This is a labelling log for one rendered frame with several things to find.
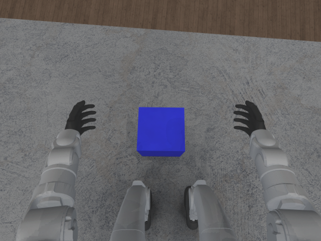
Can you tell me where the right robot thigh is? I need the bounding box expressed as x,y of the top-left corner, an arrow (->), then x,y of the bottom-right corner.
189,185 -> 237,241

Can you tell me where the carton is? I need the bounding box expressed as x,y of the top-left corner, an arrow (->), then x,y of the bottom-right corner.
137,107 -> 185,157

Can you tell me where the left robot hand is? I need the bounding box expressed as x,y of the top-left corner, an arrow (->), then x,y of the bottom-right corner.
65,100 -> 96,136

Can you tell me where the robot right shin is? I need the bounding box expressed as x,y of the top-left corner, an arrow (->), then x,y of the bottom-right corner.
189,180 -> 206,220

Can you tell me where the robot right upper arm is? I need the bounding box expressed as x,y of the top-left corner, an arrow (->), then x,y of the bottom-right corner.
266,209 -> 321,241

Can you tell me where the robot left upper arm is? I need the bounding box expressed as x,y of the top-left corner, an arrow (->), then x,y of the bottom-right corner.
19,205 -> 78,241

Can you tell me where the left robot forearm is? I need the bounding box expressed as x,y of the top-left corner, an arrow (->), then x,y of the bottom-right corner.
16,129 -> 82,241

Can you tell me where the right robot hand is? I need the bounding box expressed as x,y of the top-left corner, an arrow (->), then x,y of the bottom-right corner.
234,101 -> 266,137

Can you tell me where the right robot forearm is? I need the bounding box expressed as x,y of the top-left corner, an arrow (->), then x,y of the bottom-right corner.
249,129 -> 321,217

